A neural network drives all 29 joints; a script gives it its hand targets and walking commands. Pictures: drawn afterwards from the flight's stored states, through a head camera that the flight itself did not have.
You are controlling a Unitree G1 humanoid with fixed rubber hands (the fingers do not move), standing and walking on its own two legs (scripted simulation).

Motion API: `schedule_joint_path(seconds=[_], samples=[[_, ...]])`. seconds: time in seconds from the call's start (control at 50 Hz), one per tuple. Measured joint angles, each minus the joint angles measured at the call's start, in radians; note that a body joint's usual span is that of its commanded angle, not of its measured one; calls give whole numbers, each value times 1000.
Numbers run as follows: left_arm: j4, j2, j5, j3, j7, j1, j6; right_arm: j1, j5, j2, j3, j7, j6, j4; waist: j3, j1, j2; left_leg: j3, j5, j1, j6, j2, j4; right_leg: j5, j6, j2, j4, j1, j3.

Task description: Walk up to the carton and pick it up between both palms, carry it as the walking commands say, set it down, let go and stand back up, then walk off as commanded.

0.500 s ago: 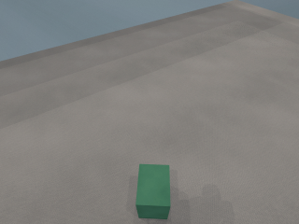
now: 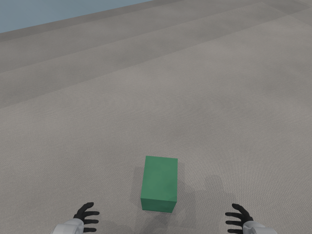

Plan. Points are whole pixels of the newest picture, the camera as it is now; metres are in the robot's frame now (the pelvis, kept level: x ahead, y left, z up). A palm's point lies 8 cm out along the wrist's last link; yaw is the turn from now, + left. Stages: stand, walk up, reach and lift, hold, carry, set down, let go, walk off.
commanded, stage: reach and lift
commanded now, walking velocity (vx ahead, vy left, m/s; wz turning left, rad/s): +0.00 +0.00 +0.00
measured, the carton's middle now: (159, 185) +0.45 -0.01 -0.62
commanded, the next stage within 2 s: none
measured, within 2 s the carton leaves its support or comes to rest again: neither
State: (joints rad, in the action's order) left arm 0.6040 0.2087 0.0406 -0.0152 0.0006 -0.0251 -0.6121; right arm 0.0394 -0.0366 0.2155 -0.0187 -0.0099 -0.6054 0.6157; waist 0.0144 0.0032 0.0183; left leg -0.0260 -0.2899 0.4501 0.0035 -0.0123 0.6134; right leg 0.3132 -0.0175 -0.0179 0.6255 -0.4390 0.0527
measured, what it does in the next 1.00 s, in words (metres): lowers itself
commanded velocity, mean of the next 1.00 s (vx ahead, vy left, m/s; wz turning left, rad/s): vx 0.00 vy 0.00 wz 0.00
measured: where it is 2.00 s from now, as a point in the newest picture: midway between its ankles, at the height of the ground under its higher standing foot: outside the picture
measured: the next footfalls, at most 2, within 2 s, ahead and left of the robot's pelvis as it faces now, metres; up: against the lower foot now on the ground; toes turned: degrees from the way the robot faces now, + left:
none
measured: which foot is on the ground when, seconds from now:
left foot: down 0.00-1.00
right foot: down 0.00-1.00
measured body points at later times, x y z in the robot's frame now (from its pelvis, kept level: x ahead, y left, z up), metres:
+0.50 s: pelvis -0.06 +0.01 -0.05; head +0.07 +0.01 +0.38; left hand +0.20 +0.21 -0.17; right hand +0.19 -0.21 -0.16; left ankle +0.01 +0.12 -0.73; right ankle +0.00 -0.11 -0.73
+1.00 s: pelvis -0.09 +0.01 -0.09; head +0.15 +0.00 +0.29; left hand +0.37 +0.18 -0.19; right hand +0.34 -0.19 -0.19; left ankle +0.01 +0.12 -0.73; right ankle +0.00 -0.11 -0.73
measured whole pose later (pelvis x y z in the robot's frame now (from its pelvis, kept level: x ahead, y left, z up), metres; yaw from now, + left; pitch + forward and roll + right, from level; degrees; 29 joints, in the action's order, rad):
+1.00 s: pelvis -0.09 +0.01 -0.09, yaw -1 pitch +28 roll +0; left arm 0.89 0.21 -0.01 0.21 0.05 -0.90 -0.30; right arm 0.83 0.00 0.13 -0.22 -0.12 -0.30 0.79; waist -0.07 -0.03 0.00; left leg -0.03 -0.31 1.24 0.01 -0.02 1.07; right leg 0.33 -0.01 -0.02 1.08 -1.23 0.03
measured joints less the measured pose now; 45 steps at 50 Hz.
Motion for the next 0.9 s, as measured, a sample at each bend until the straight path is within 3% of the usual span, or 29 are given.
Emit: schedule_joint_path(seconds=[0.06, 0.18, 0.3, 0.42, 0.64, 0.9], samples=[[-62, -33, -31, 19, -13, 52, -2, -77, 36, -40, -18, 22, -5, -65, 19, -3, 2, 0, 5, 30, 3, 5, -12, -3, 3, -5, -10, -30, 0], [-143, -86, -83, 50, -20, 96, 82, -129, 85, -74, -50, 46, 84, -142, 17, -15, -17, -2, -33, 181, 7, 6, 102, 28, 12, -10, 94, -176, -5], [-164, -102, -88, 68, -3, 56, 161, -73, 66, -56, -70, 53, 166, -151, 25, -14, -22, -7, -69, 327, 12, 2, 239, 59, 17, -10, 226, -323, -14], [-166, -106, -77, 78, 8, -29, 145, 28, 39, -44, -74, 43, 155, -138, 5, -9, -19, -9, -76, 398, 13, -4, 324, 63, 16, -7, 308, -393, -17], [9, -52, -44, 133, 19, -414, 90, 389, 32, -53, -125, -4, 98, 4, -115, -22, -20, 3, -61, 479, 10, -1, 430, 56, 11, -13, 420, -473, -9], [256, -10, -37, 202, 44, -808, 229, 726, 28, -75, -186, -90, 230, 166, -124, -33, -18, -5, -19, 698, 9, -6, 448, 15, 7, -7, 448, -701, -18]])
